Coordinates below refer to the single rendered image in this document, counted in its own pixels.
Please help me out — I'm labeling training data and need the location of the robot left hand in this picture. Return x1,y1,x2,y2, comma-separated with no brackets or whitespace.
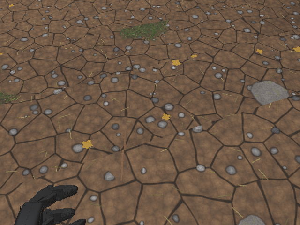
14,185,86,225

